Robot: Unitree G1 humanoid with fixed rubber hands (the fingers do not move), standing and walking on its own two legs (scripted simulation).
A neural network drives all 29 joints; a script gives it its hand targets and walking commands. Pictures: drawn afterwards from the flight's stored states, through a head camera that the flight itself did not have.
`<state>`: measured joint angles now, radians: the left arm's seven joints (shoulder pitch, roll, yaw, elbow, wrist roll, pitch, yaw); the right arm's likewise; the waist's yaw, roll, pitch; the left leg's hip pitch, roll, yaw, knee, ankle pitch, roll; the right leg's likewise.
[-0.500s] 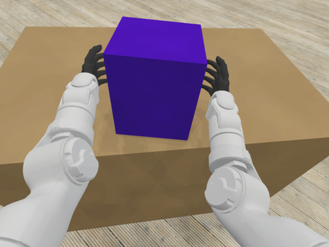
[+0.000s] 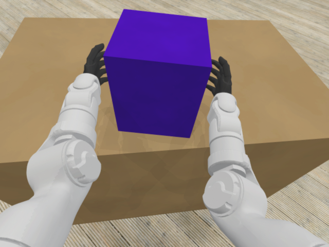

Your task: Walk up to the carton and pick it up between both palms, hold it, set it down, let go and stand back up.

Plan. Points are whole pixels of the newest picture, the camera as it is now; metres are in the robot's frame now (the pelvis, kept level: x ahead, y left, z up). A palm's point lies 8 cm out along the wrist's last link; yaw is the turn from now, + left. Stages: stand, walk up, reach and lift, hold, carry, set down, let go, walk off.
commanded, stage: set down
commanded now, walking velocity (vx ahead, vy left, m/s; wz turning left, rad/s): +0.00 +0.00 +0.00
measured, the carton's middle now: (159, 78) +0.51 -0.04 +0.11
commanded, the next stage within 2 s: none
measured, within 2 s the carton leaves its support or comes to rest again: neither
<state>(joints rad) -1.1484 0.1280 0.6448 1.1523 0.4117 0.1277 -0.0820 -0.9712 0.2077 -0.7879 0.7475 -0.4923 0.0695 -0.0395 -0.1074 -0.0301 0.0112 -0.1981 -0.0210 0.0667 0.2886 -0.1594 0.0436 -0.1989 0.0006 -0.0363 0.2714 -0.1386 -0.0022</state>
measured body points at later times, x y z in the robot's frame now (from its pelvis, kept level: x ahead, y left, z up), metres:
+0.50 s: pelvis +0.01 -0.01 +0.00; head +0.07 +0.00 +0.45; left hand +0.50 +0.12 +0.13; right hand +0.44 -0.18 +0.13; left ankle -0.01 +0.09 -0.75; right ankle +0.00 -0.11 -0.75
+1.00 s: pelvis +0.01 +0.00 +0.00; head +0.08 +0.01 +0.44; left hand +0.50 +0.12 +0.11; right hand +0.44 -0.18 +0.11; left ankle -0.01 +0.09 -0.75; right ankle +0.00 -0.11 -0.75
